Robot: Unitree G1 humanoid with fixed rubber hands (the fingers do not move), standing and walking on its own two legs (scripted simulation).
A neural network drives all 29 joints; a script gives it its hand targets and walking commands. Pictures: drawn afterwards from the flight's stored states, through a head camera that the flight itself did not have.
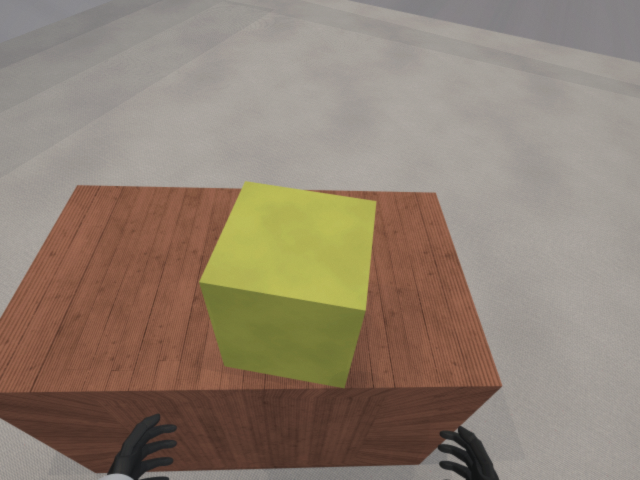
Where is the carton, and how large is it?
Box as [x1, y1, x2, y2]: [199, 181, 375, 387]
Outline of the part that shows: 245,181 199,281 224,365 344,387 365,311 375,201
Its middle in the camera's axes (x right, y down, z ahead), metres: -0.04 +0.08 +0.64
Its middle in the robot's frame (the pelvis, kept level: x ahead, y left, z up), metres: +0.42 +0.05 -0.06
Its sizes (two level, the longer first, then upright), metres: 0.210 0.200 0.250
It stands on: a pedestal, 0.59 m high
